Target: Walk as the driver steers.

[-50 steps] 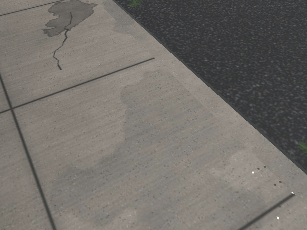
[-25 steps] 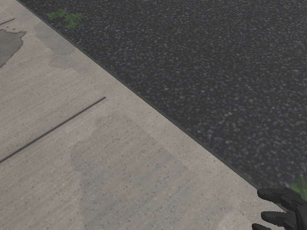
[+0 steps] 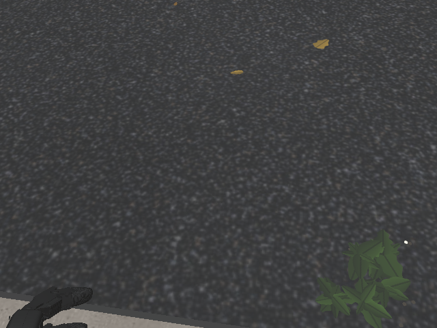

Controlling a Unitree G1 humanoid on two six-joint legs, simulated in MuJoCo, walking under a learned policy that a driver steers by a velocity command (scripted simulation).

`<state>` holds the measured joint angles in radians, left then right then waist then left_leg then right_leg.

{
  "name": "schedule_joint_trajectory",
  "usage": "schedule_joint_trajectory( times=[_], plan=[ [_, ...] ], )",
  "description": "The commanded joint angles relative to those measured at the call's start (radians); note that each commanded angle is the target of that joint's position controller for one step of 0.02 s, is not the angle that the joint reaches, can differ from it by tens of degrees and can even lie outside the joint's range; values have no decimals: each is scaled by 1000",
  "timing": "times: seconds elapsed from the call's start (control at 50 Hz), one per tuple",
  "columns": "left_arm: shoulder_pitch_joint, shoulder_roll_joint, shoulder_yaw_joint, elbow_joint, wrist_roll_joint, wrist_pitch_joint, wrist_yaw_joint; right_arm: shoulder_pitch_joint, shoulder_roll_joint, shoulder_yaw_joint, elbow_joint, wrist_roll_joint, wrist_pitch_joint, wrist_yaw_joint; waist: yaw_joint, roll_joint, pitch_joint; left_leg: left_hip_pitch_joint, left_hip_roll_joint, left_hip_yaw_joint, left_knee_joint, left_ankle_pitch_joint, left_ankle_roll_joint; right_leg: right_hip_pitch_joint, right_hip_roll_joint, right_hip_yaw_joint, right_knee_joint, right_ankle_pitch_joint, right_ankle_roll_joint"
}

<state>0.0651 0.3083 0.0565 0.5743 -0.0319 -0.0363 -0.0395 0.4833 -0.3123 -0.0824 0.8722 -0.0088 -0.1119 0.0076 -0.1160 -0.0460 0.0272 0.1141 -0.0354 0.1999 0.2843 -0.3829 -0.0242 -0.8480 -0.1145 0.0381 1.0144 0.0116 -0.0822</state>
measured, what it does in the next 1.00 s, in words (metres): goes down, turning left: right foot, then left foot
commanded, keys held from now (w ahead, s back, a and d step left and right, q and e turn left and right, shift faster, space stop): w+q+shift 1.00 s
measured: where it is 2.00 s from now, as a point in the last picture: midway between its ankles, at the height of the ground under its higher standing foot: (19, 155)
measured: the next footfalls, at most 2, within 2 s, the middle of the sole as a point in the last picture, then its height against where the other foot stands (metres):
right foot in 0.14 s outside the picture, level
left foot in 0.60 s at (171, 259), level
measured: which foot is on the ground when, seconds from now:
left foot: down 0.00-0.16, up 0.18-0.58, down 0.60-1.00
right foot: up 0.00-0.12, down 0.14-0.58, up 0.60-1.00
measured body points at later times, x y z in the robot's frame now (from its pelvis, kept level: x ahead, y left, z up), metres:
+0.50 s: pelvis +0.45 -0.01 -0.01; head +0.44 +0.02 +0.44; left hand +0.44 +0.28 -0.14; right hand +0.68 -0.24 -0.08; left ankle +0.65 +0.15 -0.68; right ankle +0.32 -0.13 -0.73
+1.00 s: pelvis +0.89 +0.10 -0.05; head +0.89 +0.11 +0.40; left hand +0.97 +0.44 -0.07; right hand +1.11 -0.09 -0.15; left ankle +0.73 +0.11 -0.77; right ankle +1.13 +0.07 -0.76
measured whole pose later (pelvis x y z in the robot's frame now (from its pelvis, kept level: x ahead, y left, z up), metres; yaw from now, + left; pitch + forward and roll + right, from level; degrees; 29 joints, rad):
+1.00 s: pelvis +0.89 +0.10 -0.05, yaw +40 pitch +0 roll -1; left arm -0.01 0.26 0.05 0.55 -0.03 -0.13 -0.01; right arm 0.38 -0.26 -0.08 0.70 0.04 -0.06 -0.02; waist -0.10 -0.01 0.01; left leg -0.08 -0.16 -0.32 0.62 -0.51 0.09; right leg -0.50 0.00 0.16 0.51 -0.04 0.06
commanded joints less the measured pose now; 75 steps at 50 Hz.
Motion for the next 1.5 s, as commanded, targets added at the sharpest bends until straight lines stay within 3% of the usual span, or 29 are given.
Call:
schedule_joint_trajectory(
  times=[0.02,0.08,0.12,0.14,0.16,0.18,0.2,0.24,0.3,0.4,0.52,0.56,0.6,0.62,0.64,0.68,0.72,0.84,0.94,1.0,1.02,1.04,1.06,1.12,1.2,1.38,1.42,1.46,1.5],
  plan=[
    [-101,-10,-12,-80,3,-37,-29,-52,-138,-7,-60,7,-28,0,55,15,146,-212,276,-93,-188,528,135,175,50,-42,-191,133,-32],
    [-137,38,12,-105,2,-56,-43,-20,-181,-2,-27,35,2,-10,109,110,115,-37,304,-81,-70,1021,153,271,135,-120,-359,33,-68],
    [62,114,52,-71,3,-49,-27,-13,-216,-2,2,27,26,-18,245,207,-18,1,333,-127,209,1330,169,524,158,-105,-380,-89,-111],
    [264,141,73,-14,-1,-40,-12,-63,-224,-1,3,30,36,-17,361,206,-92,-98,293,-118,443,1263,145,766,118,-73,-499,11,-127],
    [394,210,86,25,59,-49,-3,38,-65,39,-27,49,32,2,326,45,-267,-611,155,-121,940,779,78,1321,-77,222,-463,-273,-222],
    [425,188,87,40,42,-67,-10,99,5,73,-33,66,4,7,285,-126,-517,-715,56,-283,1160,7,90,1421,-248,616,-582,-627,-255],
    [383,118,68,52,39,-69,-4,-55,-102,37,-81,101,-9,5,297,-115,-392,-764,97,-343,1139,-8,112,1274,-222,580,-682,-635,-178],
    [283,86,62,96,37,-81,-4,-229,-77,32,-132,79,-8,-6,230,28,-104,-799,156,-330,1006,32,113,970,-178,376,-741,-352,-115],
    [170,-23,43,115,42,-103,-4,-148,10,28,-99,74,57,2,118,-21,-19,-719,212,-305,942,85,109,752,-142,153,-815,-247,-83],
    [48,8,46,126,36,-120,28,-226,-3,14,-134,52,62,16,54,-11,116,-731,208,-255,689,512,98,588,-70,-149,-906,-144,-31],
    [160,117,67,158,-5,-119,32,-353,-46,2,-166,39,55,62,112,78,194,-667,125,-117,345,723,154,818,-104,-317,-838,140,11],
    [158,173,82,143,8,-90,31,-234,-114,-32,-155,47,61,54,33,64,94,-547,21,-29,350,579,183,922,-92,-312,-599,547,24],
    [54,166,75,93,-6,-76,31,188,-189,-82,-66,50,89,36,-191,38,-105,-20,-34,-69,417,484,259,672,-61,-292,-16,788,38],
    [112,-15,31,61,6,-96,12,171,-189,-71,-45,49,97,33,-73,443,-33,114,38,-295,364,460,365,321,187,-246,515,-453,93],
    [248,-72,-14,22,3,-127,8,53,-193,-46,-132,24,76,45,69,528,-201,239,172,-819,273,122,524,74,242,20,719,-690,81],
    [41,89,11,-25,-28,-156,11,13,-138,-45,-182,11,31,43,23,111,-186,119,275,-1152,-69,-414,439,-3,162,122,504,-455,9],
    [35,76,8,-17,14,-129,32,-126,-142,-39,-225,6,4,39,115,-41,-102,-203,253,-1131,-17,-334,413,131,102,158,374,-371,29],
    [-119,-5,-11,-66,55,-96,37,-182,-86,-17,-243,45,19,-28,86,6,36,-602,30,-657,-3,43,350,365,85,74,-187,-156,124],
    [-147,27,21,-93,1,-100,31,-131,-72,-24,-214,62,45,-30,39,130,1,-519,16,-668,99,-37,258,557,145,74,-476,20,173],
    [80,110,73,-41,-16,-120,38,-163,-41,-16,-231,46,47,-18,185,164,-92,-435,15,-659,371,192,192,772,117,65,-490,-92,120],
    [311,148,86,-5,-6,-121,46,-195,33,12,-264,18,46,-3,291,79,-252,-588,-36,-564,714,161,152,1083,-24,210,-445,-266,72],
    [391,240,90,4,50,-119,33,-36,121,40,-315,74,41,-1,188,-374,-385,-896,-124,-452,1071,-239,100,1330,-289,842,-690,-715,-107],
    [316,180,83,-12,45,-110,23,-64,31,39,-309,108,51,-13,195,-369,-286,-1061,3,-386,1205,-112,92,1253,-323,994,-763,-1018,-121],
    [266,87,56,26,40,-80,40,-301,-46,15,-342,22,61,-5,217,13,-28,-1022,102,-318,1171,65,92,926,-181,494,-739,-539,-44],
    [232,26,31,105,30,-86,35,-303,-12,17,-367,57,91,20,141,-39,23,-999,182,-318,1104,104,94,794,-140,224,-791,-310,-25],
    [314,130,32,202,47,-79,53,-536,-15,33,-415,50,72,66,192,47,153,-967,148,-144,655,447,109,851,-105,-193,-880,101,36],
    [318,182,38,209,51,-66,61,-547,-38,24,-418,55,62,79,166,1,117,-794,53,-25,545,411,146,890,-90,-271,-801,636,69],
    [343,245,48,218,43,-50,73,-442,-69,2,-409,59,66,77,70,-102,29,-605,-28,3,539,282,182,936,-146,-265,-603,1137,47],
    [234,242,44,183,35,-47,69,13,-187,-68,-287,58,83,54,-177,-100,-159,-37,-31,-104,374,332,274,719,-135,-241,-110,1121,16]
  ],
)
